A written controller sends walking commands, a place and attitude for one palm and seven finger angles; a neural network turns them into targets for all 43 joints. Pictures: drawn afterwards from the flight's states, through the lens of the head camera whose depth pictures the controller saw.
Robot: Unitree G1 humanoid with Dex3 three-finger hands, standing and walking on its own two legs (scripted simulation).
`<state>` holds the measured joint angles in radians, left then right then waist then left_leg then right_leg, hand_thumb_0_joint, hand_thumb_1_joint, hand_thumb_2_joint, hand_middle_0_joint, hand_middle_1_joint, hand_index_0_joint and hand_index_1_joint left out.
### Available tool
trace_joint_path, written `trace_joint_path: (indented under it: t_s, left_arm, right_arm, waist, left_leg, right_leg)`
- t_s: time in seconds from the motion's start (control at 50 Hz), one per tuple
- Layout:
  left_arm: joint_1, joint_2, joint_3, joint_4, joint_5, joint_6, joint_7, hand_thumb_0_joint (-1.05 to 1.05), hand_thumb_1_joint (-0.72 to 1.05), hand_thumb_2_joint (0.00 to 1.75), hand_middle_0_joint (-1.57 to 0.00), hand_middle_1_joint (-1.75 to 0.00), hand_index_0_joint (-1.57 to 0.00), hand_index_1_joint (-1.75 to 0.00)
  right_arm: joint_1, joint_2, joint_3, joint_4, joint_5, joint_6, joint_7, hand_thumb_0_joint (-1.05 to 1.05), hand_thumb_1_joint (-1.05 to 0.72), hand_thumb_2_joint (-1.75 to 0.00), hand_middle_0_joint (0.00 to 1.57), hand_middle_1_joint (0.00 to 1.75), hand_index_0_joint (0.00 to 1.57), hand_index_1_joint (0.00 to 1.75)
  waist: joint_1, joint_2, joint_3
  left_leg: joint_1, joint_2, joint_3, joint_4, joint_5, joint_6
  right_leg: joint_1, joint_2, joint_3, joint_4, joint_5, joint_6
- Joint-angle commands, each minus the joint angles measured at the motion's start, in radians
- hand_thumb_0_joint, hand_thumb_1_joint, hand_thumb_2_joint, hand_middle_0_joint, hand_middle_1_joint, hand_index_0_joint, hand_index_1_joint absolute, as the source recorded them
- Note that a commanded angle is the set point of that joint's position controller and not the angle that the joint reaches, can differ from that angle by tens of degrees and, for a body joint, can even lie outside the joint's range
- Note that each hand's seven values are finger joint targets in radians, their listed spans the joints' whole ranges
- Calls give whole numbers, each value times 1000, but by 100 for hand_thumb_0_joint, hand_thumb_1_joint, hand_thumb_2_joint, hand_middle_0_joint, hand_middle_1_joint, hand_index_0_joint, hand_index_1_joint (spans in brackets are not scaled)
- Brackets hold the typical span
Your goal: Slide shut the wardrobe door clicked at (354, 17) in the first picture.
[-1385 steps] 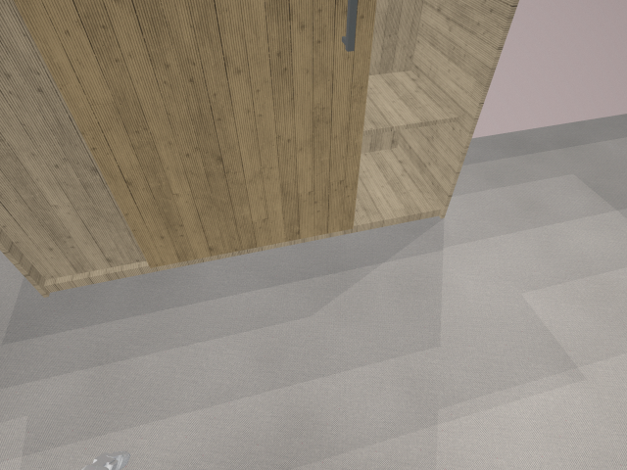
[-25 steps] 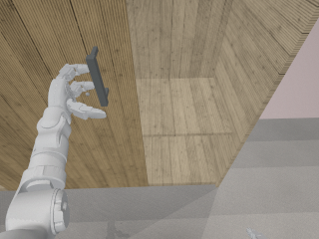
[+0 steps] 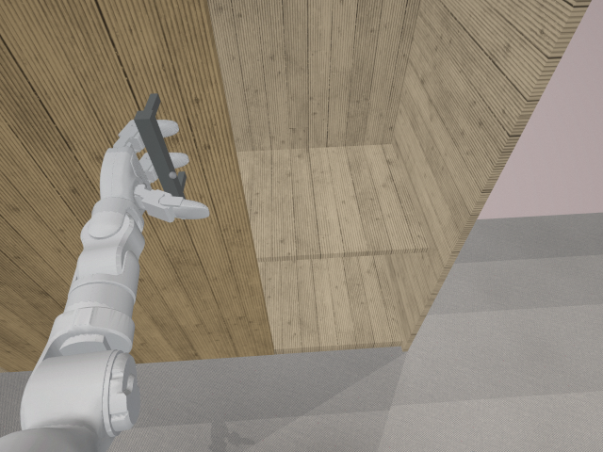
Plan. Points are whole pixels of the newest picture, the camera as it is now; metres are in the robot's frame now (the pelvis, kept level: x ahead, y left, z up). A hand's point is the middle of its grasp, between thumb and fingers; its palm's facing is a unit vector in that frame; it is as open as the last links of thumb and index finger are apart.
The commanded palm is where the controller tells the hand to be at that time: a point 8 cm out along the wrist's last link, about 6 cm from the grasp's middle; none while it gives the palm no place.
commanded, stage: slide the fingers in behind the handle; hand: left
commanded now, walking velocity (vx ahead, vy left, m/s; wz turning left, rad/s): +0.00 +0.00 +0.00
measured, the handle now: (166, 154) +0.49 +0.20 +0.15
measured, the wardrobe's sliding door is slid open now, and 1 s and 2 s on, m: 0.44 0.44 0.44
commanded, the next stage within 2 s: grip the handle and tug to test in 0.72 s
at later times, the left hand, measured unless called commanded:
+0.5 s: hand (175, 179) +0.43 +0.17 +0.15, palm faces +0.10 -0.99 +0.00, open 14.0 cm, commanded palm +0.40 +0.22 +0.15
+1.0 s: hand (174, 176) +0.44 +0.18 +0.15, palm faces +0.10 -1.00 +0.01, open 13.3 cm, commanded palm +0.41 +0.23 +0.15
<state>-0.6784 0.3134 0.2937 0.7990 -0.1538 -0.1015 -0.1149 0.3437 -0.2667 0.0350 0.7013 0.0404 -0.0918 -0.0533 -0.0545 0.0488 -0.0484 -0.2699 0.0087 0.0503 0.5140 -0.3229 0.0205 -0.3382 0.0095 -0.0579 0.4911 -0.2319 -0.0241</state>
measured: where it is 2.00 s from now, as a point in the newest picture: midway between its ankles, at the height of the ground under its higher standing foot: outside the picture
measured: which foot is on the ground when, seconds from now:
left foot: down 0.00-1.00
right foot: down 0.00-1.00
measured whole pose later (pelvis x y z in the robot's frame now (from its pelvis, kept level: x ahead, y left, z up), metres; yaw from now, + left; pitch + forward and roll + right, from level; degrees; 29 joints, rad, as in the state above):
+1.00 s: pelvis +0.00 +0.00 +0.00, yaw -1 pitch +5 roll -1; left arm -0.70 0.32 0.30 0.86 -0.15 -0.13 -0.09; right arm 0.35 -0.27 0.03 0.70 0.04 -0.10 -0.05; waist -0.06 0.04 -0.05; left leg -0.29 0.01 0.06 0.52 -0.32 0.03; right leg -0.36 0.01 -0.05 0.50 -0.23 -0.02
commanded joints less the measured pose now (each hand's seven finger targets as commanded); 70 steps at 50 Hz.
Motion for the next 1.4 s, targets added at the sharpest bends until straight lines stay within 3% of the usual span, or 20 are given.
trace_joint_path:
  t_s: [0.0,0.12,0.24,0.28,0.34,0.4,0.52,0.62,0.66,0.72,0.8,0.88,0.9,0.96,1.02,1.08,1.16,1.2,1.3,1.38]
  left_arm:
    - [-414,235,48,-208,-11,-50,8,0,-50,30,-30,-120,-30,-120]
    - [-471,220,30,-294,-14,-88,16,0,-50,30,-30,-120,-30,-120]
    - [-458,187,4,-210,-14,-67,21,0,-50,30,-30,-120,-30,-120]
    - [-460,238,44,-195,-4,-63,29,0,-50,30,-30,-120,-30,-120]
    - [-478,206,11,-216,-4,-71,20,0,-50,30,-30,-120,-30,-120]
    - [-479,219,25,-189,-16,-78,14,0,-50,30,-30,-120,-30,-120]
    - [-519,209,8,-188,-8,-94,12,0,-50,30,-30,-120,-30,-120]
    - [-516,245,43,-144,-9,-96,18,0,-50,30,-30,-120,-30,-120]
    - [-535,211,14,-149,-10,-99,13,0,-50,30,-30,-120,-30,-120]
    - [-534,243,43,-153,-6,-110,20,0,-50,30,-30,-120,-30,-120]
    - [-531,218,27,-147,-4,-110,22,0,-50,30,-30,-120,-30,-120]
    - [-441,266,77,-150,0,-101,26,0,-31,38,-32,-123,-32,-123]
    - [-471,224,36,-179,-2,-100,22,0,-27,40,-32,-123,-32,-123]
    - [-462,232,50,-160,-8,-89,19,0,-13,46,-34,-125,-34,-125]
    - [-501,245,44,-206,0,-97,17,0,1,52,-35,-127,-35,-127]
    - [-514,190,-3,-245,2,-105,16,0,15,58,-37,-129,-37,-129]
    - [-476,181,9,-204,-19,-84,14,0,34,66,-39,-132,-39,-132]
    - [-465,215,40,-179,-16,-73,18,0,43,70,-40,-133,-40,-133]
    - [-493,206,16,-239,3,-78,24,0,67,80,-43,-137,-43,-137]
    - [-452,184,12,-279,-14,-89,23,0,85,88,-44,-139,-44,-139]
  right_arm:
    - [-19,-131,-48,-128,8,-44,-7,0,-90,-90,20,30,20,30]
    - [-23,-123,-54,-129,5,-52,-10,0,-90,-90,20,30,20,30]
    - [-30,-125,-48,-117,11,-53,-11,0,-90,-90,20,30,20,30]
    - [-24,-130,-48,-113,8,-50,-11,0,-90,-90,20,30,20,30]
    - [-33,-123,-45,-126,9,-53,-10,0,-90,-90,20,30,20,30]
    - [-28,-128,-45,-124,11,-51,-13,0,-90,-90,20,30,20,30]
    - [-30,-124,-42,-126,10,-58,-10,0,-90,-90,20,30,20,30]
    - [-14,-131,-43,-119,8,-57,-12,0,-90,-90,20,30,20,30]
    - [-17,-128,-43,-119,9,-61,-12,0,-90,-90,20,30,20,30]
    - [-5,-131,-48,-113,5,-63,-11,0,-90,-90,20,30,20,30]
    - [3,-130,-47,-109,3,-63,-6,0,-90,-90,20,30,20,30]
    - [7,-138,-53,-116,0,-56,-6,0,-90,-90,20,30,20,30]
    - [1,-132,-49,-122,3,-56,-3,0,-90,-90,20,30,20,30]
    - [5,-136,-55,-117,5,-54,-4,0,-90,-90,20,30,20,30]
    - [2,-133,-53,-120,5,-51,-7,0,-90,-90,20,30,20,30]
    - [-2,-127,-55,-117,2,-56,-5,0,-90,-90,20,30,20,30]
    - [-2,-131,-55,-110,6,-55,-7,0,-90,-90,20,30,20,30]
    - [4,-138,-56,-107,4,-51,-7,0,-90,-90,20,30,20,30]
    - [-9,-128,-51,-121,1,-49,-1,0,-90,-90,20,30,20,30]
    - [-19,-126,-57,-126,2,-51,-2,0,-90,-90,20,30,20,30]
  waist:
    - [6,-55,-261]
    - [-4,-25,-330]
    - [-13,-45,-260]
    - [-2,-46,-269]
    - [-7,-37,-286]
    - [-10,-78,-284]
    - [-11,-6,-287]
    - [-12,-65,-282]
    - [-18,-38,-283]
    - [-11,-45,-307]
    - [-15,-22,-291]
    - [14,-47,-322]
    - [-3,-22,-316]
    - [-6,-73,-284]
    - [-9,-18,-297]
    - [-13,35,-319]
    - [-19,-36,-299]
    - [-11,-69,-285]
    - [-5,11,-302]
    - [0,-37,-333]
  left_leg:
    - [21,-2,-40,-54,324,12]
    - [75,-3,-39,-45,334,15]
    - [43,-4,-40,-53,268,14]
    - [27,-7,-40,-52,263,16]
    - [35,-9,-36,-50,279,17]
    - [25,-6,-39,-47,264,17]
    - [38,-9,-40,-46,247,15]
    - [15,-4,-48,-47,242,15]
    - [25,-5,-47,-46,243,13]
    - [34,-3,-50,-44,263,14]
    - [39,0,-51,-44,283,10]
    - [30,1,-49,-44,332,8]
    - [41,0,-44,-45,333,8]
    - [27,3,-41,-46,312,12]
    - [48,3,-47,-47,323,10]
    - [98,7,-56,-34,378,3]
    - [83,8,-56,-39,360,3]
    - [56,7,-56,-45,344,6]
    - [83,5,-60,-40,377,1]
    - [114,12,-62,-31,445,-2]
  right_leg:
    - [201,-9,36,-29,346,-3]
    - [211,-6,46,-27,355,-3]
    - [168,-8,42,-40,295,0]
    - [185,-11,46,-38,289,-3]
    - [196,-13,50,-32,319,-1]
    - [193,-10,49,-32,303,1]
    - [166,-11,53,-30,271,-3]
    - [167,-8,48,-28,261,-1]
    - [155,-8,47,-26,259,-2]
    - [166,-5,47,-22,272,-2]
    - [147,-4,41,-20,282,-5]
    - [195,-4,38,-11,327,-8]
    - [185,-5,40,-12,336,-6]
    - [174,-3,38,-22,323,-2]
    - [167,-4,39,-19,316,-7]
    - [144,-2,34,-12,327,-12]
    - [144,1,28,-19,329,-6]
    - [155,0,27,-19,321,-6]
    - [149,-5,30,-13,330,-11]
    - [175,0,27,-10,376,-10]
